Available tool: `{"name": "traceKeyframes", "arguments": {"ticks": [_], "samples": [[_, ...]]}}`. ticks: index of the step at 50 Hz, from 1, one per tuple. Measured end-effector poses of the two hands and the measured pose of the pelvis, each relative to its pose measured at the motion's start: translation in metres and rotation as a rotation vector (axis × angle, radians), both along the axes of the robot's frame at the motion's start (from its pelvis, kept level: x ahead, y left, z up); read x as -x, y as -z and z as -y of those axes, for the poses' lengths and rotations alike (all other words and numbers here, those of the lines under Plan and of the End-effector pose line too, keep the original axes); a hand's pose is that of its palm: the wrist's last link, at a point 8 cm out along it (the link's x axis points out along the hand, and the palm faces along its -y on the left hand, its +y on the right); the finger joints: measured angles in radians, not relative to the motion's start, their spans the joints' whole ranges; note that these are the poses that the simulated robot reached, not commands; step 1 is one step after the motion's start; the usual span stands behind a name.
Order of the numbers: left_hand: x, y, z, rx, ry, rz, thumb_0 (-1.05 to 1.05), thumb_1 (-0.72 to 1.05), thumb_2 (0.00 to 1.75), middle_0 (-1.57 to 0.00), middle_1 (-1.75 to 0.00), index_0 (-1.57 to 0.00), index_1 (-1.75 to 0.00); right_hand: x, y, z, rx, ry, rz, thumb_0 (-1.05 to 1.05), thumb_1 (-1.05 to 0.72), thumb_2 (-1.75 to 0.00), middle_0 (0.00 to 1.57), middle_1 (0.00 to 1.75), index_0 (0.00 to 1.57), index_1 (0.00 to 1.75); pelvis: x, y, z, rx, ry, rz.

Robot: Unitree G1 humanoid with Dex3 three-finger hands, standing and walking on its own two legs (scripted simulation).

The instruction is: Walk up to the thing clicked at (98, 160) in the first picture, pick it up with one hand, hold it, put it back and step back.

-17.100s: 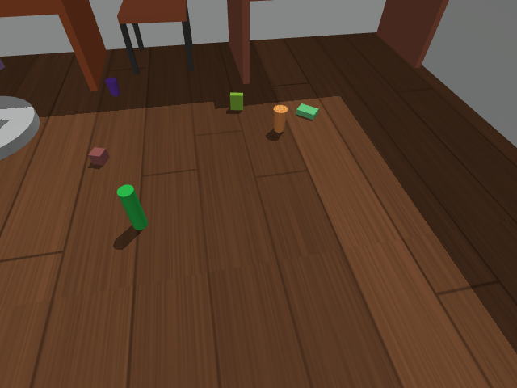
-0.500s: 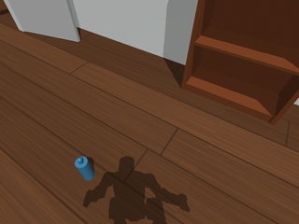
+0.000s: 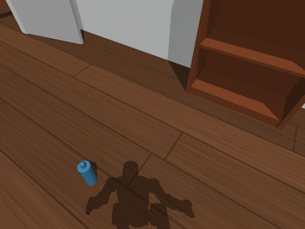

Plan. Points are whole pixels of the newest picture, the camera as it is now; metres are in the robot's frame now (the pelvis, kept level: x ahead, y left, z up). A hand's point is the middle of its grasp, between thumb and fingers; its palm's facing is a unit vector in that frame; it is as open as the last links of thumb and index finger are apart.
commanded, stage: stand
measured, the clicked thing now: out of the picture -1.01 -0.32 -0.75
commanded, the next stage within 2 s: walk up in 0.94 s
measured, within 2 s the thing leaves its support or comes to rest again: neither
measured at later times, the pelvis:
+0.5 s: pelvis +0.00 +0.00 +0.00, yaw +0 degrees
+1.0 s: pelvis +0.01 +0.00 +0.00, yaw +0 degrees
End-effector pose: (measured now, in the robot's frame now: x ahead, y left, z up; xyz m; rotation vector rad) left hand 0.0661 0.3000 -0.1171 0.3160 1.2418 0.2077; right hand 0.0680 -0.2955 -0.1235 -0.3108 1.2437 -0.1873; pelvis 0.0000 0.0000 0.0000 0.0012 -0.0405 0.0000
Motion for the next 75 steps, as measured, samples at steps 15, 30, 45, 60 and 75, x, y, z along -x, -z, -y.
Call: {"name": "traceKeyframes", "arguments": {"ticks": [15,30,45,60,75], "samples": [[-0.003,0.001,0.000,0.003,0.003,0.005,0.00,0.91,0.90,-0.21,-0.30,-0.21,-0.30,0.005,-0.001,0.001,0.005,0.003,-0.010,0.01,-0.90,-0.90,0.20,0.30,0.20,0.30,-0.001,0.000,0.000,0.001,0.000,0.000],[-0.004,0.000,-0.002,0.000,0.001,0.002,0.00,0.91,0.90,-0.21,-0.30,-0.21,-0.30,0.002,0.000,-0.001,0.005,-0.002,-0.010,0.01,-0.90,-0.90,0.20,0.30,0.20,0.30,-0.003,0.000,-0.002,0.001,-0.003,-0.002],[-0.004,0.001,-0.002,-0.002,-0.004,-0.009,0.00,0.91,0.90,-0.21,-0.30,-0.21,-0.30,-0.006,0.000,-0.002,0.005,-0.009,-0.005,0.01,-0.90,-0.90,0.20,0.30,0.20,0.30,-0.007,0.000,-0.002,0.001,-0.003,-0.004],[0.009,0.016,-0.054,0.002,-0.055,-0.039,0.00,0.90,0.90,-0.21,-0.30,-0.21,-0.30,-0.044,-0.016,0.001,0.089,-0.048,0.068,0.01,-0.90,-0.90,0.20,0.30,0.20,0.30,-0.046,0.016,-0.031,0.012,-0.011,0.006],[-0.146,0.001,-0.040,0.017,0.113,-0.021,0.00,0.91,0.90,-0.20,-0.30,-0.21,-0.30,-0.077,-0.008,0.003,0.050,0.116,0.051,0.01,-0.90,-0.90,0.21,0.30,0.21,0.30,-0.145,0.014,-0.028,-0.019,0.103,0.030]]}}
